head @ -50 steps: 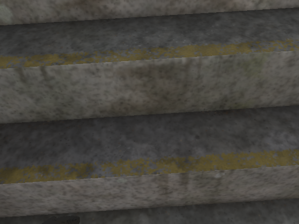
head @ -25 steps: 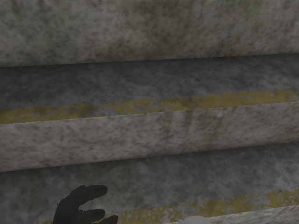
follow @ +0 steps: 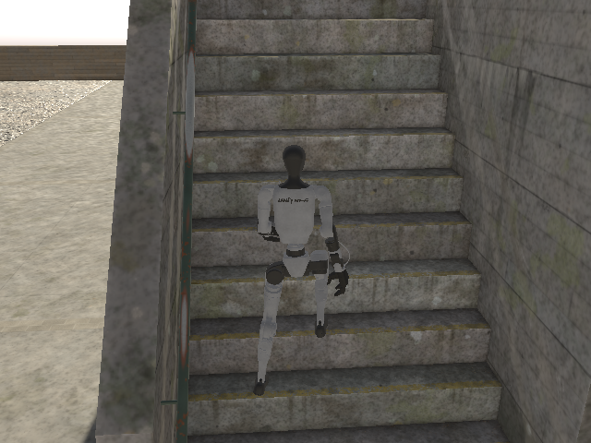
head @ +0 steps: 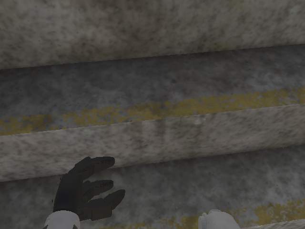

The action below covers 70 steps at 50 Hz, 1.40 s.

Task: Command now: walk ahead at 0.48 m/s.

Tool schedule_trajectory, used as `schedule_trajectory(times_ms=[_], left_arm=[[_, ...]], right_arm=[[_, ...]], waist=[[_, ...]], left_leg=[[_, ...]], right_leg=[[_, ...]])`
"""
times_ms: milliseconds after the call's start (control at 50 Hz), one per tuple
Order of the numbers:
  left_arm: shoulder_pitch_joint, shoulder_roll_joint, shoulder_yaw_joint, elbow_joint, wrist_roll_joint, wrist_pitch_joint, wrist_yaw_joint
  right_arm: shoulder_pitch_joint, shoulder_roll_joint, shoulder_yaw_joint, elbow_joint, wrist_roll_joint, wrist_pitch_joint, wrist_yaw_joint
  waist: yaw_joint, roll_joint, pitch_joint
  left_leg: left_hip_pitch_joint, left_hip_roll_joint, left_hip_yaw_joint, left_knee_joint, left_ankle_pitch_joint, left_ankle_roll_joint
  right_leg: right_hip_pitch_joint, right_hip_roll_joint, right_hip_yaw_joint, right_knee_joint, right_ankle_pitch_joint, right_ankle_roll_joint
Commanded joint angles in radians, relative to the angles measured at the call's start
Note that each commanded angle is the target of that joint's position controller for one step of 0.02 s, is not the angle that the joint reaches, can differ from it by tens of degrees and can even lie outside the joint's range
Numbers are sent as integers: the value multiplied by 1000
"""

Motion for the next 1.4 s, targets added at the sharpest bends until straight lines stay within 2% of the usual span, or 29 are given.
schedule_trajectory(times_ms=[20,40,60,80,120,180,300,340,500,560,600,620,640,660,680,700,720,740,760,800,840,880,940,960,1060,1140,1340,1380,1400], left_arm=[[489,248,117,78,41,-6,32],[592,328,139,119,56,17,44],[468,328,149,143,7,40,46],[314,290,131,165,7,29,36],[187,103,79,309,29,-18,18],[231,-33,37,463,30,-80,-10],[409,89,76,536,6,-173,-22],[523,122,89,576,20,-187,-22],[671,38,61,605,5,-192,38],[735,83,90,624,39,-182,49],[758,64,95,635,10,-161,64],[663,31,64,604,-31,-155,53],[741,64,50,596,-33,-179,38],[711,193,72,598,-51,-217,3],[745,186,81,563,-78,-236,-33],[670,273,102,535,-70,-261,-76],[508,224,118,471,-23,-257,-105],[406,136,114,398,41,-239,-95],[299,49,96,316,67,-211,-72],[298,-89,39,232,89,-163,-47],[461,-92,21,290,51,-126,-34],[439,-110,3,302,18,-98,-7],[434,-40,12,344,-17,-74,17],[422,-19,25,335,12,-77,21],[152,-50,19,255,24,-89,17],[99,-58,17,223,21,-84,-11],[-181,-87,-4,-4,30,-57,-26],[-53,-85,-35,11,-28,-35,-23],[40,-26,-2,93,-48,-18,-13]], right_arm=[[-116,-236,-50,-133,66,-69,81],[-155,-186,-43,-162,17,-81,116],[-189,-113,-37,-189,-76,-70,120],[-248,19,0,-268,-117,-59,105],[-306,110,56,-330,-134,-39,82],[-208,135,92,-280,-83,28,49],[-316,70,74,-234,-54,58,-6],[-471,146,97,-290,-50,55,-6],[-675,184,132,-400,-48,95,25],[-716,182,130,-447,-60,109,33],[-769,206,159,-460,-38,119,43],[-707,172,159,-418,22,116,42],[-506,151,139,-348,25,114,26],[-221,60,107,-303,10,122,14],[-210,-4,86,-267,-15,93,12],[-50,-90,49,-277,-62,121,-14],[-64,-201,6,-210,-81,151,-32],[-177,-222,-22,-205,-69,155,-22],[-316,-201,-23,-176,-77,142,-12],[-431,-43,24,-42,-68,100,-4],[-446,76,66,35,-73,74,11],[-348,68,79,94,-60,42,19],[-294,-15,75,127,-48,2,16],[-275,-74,46,114,-36,-17,21],[-95,-75,21,159,-43,-42,15],[-9,-45,21,150,-53,-51,-12],[91,-62,-11,119,-82,-41,-35],[-43,-72,-6,70,-17,-22,-22],[48,-94,3,83,6,-21,-16]], waist=[[271,-138,-525],[321,-480,-614],[259,-460,-562],[155,-379,-443],[16,-205,-118],[-71,-122,60],[7,-69,34],[80,-93,49],[124,-58,77],[160,-189,21],[208,-237,17],[148,-194,-10],[109,-259,-157],[-41,-353,-342],[16,-199,-531],[-97,-56,-638],[-86,219,-591],[-68,88,-516],[-11,25,-402],[168,-11,-72],[254,-32,24],[248,-13,79],[236,44,29],[217,12,-15],[84,21,35],[74,-13,24],[-4,136,21],[42,178,19],[17,86,-101]], left_leg=[[-526,-40,-24,728,1191,120],[-669,-231,-123,1085,341,111],[-813,-299,-280,1583,181,98],[-921,-316,-250,1956,160,63],[-1070,-303,-135,2133,297,98],[-1138,-291,-86,2157,281,76],[-1304,-266,44,2239,244,47],[-1574,-256,40,2517,74,83],[-1566,-70,255,2117,35,62],[-1585,-38,267,2009,-97,70],[-1272,-47,321,1613,-413,119],[-869,-163,462,1277,-532,131],[-611,-250,458,1370,-572,152],[-438,-253,360,1271,-510,180],[-98,-141,76,1195,-487,231],[-97,-9,-299,873,-834,222],[-120,87,-696,519,-1073,266],[-195,130,-765,419,-1052,214],[-337,155,-647,478,-986,178],[-680,112,-341,553,-801,97],[-818,70,-113,545,-634,59],[-811,74,2,470,-479,67],[-783,95,34,380,-472,146],[-676,116,3,342,-458,158],[-260,206,-98,204,-431,174],[-132,220,-33,170,-410,161],[10,222,102,-51,-270,140],[-342,140,260,-203,45,204],[-269,125,289,-101,431,253]], right_leg=[[1156,-29,521,-629,-272,-122],[1195,-165,967,-1088,-603,-104],[1046,-143,1130,-1230,-826,-71],[897,-165,1091,-1218,-765,-31],[592,-116,724,-994,-425,-21],[419,-75,351,-993,-27,0],[618,-158,306,-1205,179,-108],[847,-216,365,-1277,153,-117],[977,-188,222,-1484,213,-103],[1208,-178,186,-1545,365,-114],[1155,-180,88,-1706,600,-156],[951,-100,-34,-1651,1221,-181],[985,-181,-8,-1430,1999,-212],[1090,-236,-22,-1172,2238,-182],[807,-153,88,-929,2077,-127],[765,-74,92,-672,1755,-126],[533,116,139,-277,951,-110],[358,174,308,240,771,-59],[225,183,295,548,771,-46],[58,164,279,620,790,-66],[61,167,267,577,762,-52],[-28,177,237,532,748,-19],[5,184,148,538,743,14],[-41,156,152,601,741,4],[-414,82,129,848,532,-32],[-452,6,106,767,516,-32],[-396,-151,61,351,239,-32],[269,-84,-52,-233,-62,-91],[472,58,-256,-283,-85,-78]])
Keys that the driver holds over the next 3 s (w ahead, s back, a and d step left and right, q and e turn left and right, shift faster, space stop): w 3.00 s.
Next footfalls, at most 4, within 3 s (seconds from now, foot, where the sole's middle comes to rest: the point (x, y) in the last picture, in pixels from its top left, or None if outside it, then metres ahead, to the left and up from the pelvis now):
0.66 left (117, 203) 0.39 0.10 -0.34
1.40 right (242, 87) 0.61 -0.25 -0.11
2.10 left None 0.86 -0.11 0.12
2.80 right None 1.07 -0.56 0.35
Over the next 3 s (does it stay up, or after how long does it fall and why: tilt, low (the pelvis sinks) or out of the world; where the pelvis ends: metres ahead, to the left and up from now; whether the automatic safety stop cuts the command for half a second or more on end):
stays up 0.98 -0.47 1.00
